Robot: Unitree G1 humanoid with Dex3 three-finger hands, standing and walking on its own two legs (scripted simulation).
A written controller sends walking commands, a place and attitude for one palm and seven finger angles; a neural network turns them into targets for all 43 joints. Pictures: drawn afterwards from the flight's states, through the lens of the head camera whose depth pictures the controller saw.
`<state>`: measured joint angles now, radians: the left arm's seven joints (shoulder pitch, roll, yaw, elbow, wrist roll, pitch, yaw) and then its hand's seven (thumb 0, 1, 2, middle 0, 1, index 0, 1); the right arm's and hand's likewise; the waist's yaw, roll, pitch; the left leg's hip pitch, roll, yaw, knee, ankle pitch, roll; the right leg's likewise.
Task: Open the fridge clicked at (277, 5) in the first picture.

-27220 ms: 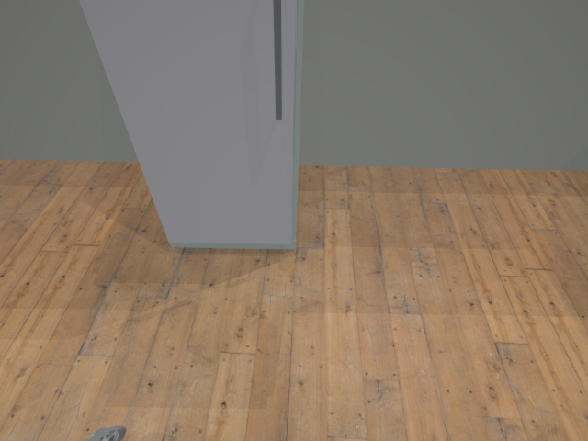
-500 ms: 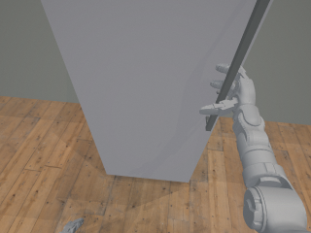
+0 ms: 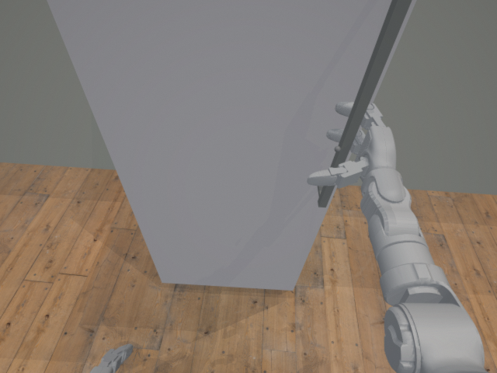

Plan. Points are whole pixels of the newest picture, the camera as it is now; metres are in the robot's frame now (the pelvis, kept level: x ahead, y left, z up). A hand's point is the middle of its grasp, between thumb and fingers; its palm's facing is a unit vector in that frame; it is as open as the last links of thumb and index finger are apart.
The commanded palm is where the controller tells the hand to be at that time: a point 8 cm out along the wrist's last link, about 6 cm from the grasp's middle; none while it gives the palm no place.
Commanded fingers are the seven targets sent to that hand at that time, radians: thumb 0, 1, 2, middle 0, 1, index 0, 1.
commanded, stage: slide the fingers in behind the handle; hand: right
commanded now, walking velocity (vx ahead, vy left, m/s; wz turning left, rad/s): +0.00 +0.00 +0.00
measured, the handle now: (351, 115) +0.50 -0.12 +0.18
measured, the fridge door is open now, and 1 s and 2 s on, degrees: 0 0 0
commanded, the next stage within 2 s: grip the handle and tug to test in 0.34 s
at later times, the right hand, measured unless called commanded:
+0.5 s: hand (338, 149) +0.44 -0.10 +0.15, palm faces -0.04 +1.00 -0.01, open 14.2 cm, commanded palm +0.41 -0.14 +0.15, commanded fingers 0.00 0.31 -0.38 0.32 1.23 0.32 1.23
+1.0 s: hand (339, 147) +0.44 -0.10 +0.15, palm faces -0.04 +1.00 +0.00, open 7.7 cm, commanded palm +0.42 -0.14 +0.15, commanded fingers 0.00 -0.85 -0.88 0.44 1.39 0.44 1.39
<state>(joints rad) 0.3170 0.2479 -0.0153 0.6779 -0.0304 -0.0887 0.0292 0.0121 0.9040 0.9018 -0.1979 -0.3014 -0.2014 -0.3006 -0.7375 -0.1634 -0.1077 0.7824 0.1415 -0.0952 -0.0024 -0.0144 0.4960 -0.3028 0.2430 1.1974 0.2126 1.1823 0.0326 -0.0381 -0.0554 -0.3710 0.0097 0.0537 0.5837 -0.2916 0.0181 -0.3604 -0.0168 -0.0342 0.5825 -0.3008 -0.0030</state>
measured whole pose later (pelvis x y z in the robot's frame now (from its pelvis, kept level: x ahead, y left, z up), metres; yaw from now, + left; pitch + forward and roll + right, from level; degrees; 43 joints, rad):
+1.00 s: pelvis +0.00 -0.01 +0.00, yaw +0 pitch +5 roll +0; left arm 0.32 0.24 -0.02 0.69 -0.03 -0.09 0.04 0.01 0.90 0.90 -0.20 -0.30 -0.20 -0.30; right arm -0.79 -0.17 -0.12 0.86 0.14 -0.11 0.01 0.00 -0.41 -0.69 0.36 1.31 0.35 1.30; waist 0.04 -0.03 -0.05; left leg -0.38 0.01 0.05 0.58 -0.28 0.01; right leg -0.37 -0.01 -0.03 0.59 -0.30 -0.01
